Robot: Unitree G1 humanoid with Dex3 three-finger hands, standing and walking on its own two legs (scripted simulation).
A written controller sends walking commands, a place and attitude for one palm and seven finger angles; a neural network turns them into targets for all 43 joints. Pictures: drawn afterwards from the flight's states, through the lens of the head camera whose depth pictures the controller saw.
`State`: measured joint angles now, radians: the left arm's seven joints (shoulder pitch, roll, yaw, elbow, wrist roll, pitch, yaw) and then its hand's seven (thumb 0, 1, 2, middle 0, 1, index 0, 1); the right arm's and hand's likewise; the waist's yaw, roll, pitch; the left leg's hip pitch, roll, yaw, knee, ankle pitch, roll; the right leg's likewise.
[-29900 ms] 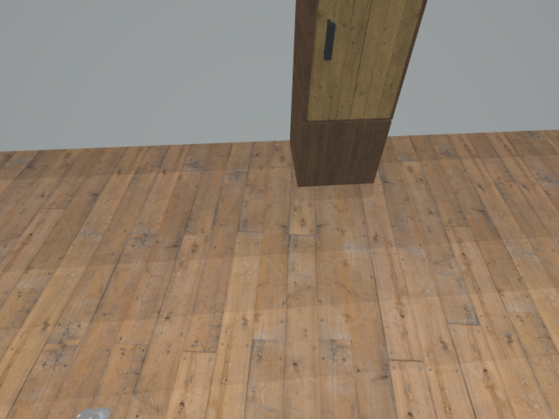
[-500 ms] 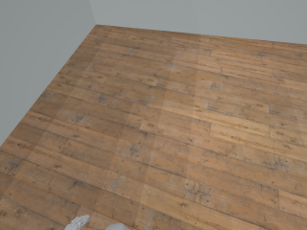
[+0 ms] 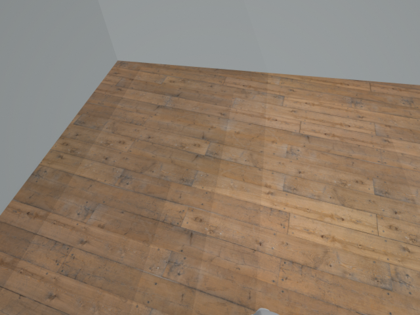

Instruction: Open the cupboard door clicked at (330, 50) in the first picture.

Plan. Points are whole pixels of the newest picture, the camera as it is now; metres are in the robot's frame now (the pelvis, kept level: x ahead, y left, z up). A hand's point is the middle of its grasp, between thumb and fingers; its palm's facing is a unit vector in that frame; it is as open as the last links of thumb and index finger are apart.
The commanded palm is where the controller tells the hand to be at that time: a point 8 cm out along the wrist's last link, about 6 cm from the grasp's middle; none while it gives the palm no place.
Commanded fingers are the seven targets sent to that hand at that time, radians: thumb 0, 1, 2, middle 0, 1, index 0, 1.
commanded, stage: turn to face it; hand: left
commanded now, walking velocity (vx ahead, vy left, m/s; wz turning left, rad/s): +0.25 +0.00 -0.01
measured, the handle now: out of the picture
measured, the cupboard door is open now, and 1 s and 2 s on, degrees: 42 42 42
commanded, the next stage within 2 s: none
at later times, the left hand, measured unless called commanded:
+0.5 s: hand (145, 291) +0.20 +0.18 -0.20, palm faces +0.22 -0.96 -0.17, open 7.4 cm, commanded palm none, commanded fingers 0.00 0.90 0.90 -0.20 -0.30 -0.20 -0.30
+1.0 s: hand (158, 278) +0.22 +0.14 -0.17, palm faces +0.47 -0.85 -0.25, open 7.4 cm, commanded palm none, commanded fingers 0.00 0.90 0.90 -0.20 -0.30 -0.20 -0.30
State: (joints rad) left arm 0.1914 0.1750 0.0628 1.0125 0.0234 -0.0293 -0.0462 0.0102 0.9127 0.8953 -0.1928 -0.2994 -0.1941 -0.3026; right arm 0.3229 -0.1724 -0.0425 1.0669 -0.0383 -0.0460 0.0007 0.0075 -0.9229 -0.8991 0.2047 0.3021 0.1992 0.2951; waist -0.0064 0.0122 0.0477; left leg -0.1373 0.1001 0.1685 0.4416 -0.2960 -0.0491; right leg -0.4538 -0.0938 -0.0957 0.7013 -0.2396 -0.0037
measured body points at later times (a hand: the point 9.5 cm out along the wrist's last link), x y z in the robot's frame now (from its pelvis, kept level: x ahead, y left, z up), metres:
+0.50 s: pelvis +0.18 -0.01 -0.01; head +0.23 +0.02 +0.43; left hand +0.19 +0.23 -0.18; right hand +0.31 -0.24 -0.15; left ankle +0.23 +0.08 -0.74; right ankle +0.12 -0.15 -0.66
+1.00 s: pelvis +0.26 -0.07 +0.00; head +0.31 -0.04 +0.44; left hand +0.20 +0.19 -0.15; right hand +0.48 -0.26 -0.14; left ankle +0.21 +0.05 -0.71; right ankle +0.27 -0.20 -0.74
